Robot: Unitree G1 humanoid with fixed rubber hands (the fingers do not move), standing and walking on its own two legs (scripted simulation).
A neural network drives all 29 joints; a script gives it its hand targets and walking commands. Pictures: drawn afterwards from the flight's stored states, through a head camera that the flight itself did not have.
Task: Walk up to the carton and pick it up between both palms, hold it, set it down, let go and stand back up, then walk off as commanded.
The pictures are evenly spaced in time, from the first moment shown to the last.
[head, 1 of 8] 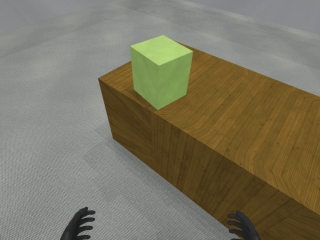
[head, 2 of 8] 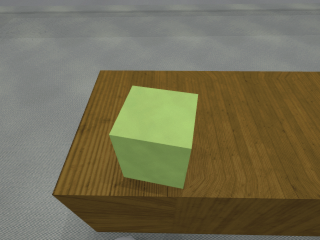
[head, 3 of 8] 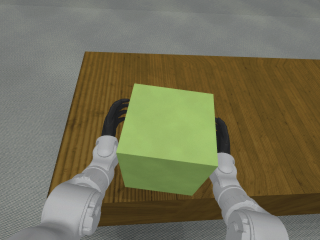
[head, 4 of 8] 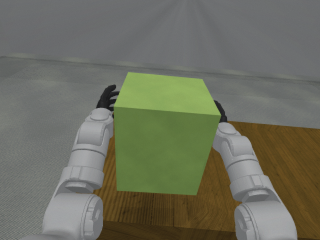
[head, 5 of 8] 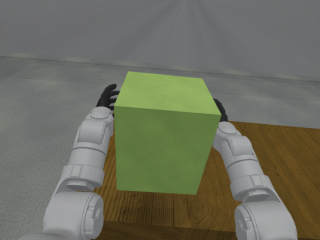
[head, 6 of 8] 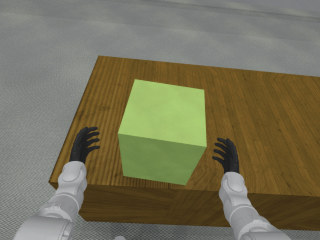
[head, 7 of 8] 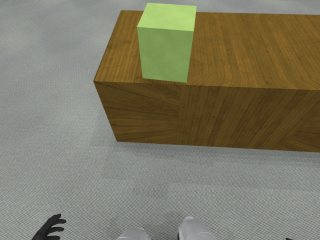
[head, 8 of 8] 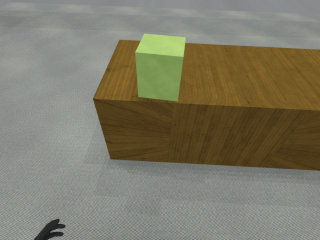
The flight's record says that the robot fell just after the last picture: no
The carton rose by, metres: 0.24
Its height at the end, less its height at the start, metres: +0.00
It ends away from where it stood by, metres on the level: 0.02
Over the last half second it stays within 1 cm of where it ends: yes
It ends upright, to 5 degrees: yes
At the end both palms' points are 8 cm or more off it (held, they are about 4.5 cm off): yes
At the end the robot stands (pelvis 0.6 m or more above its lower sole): yes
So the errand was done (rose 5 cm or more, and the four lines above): yes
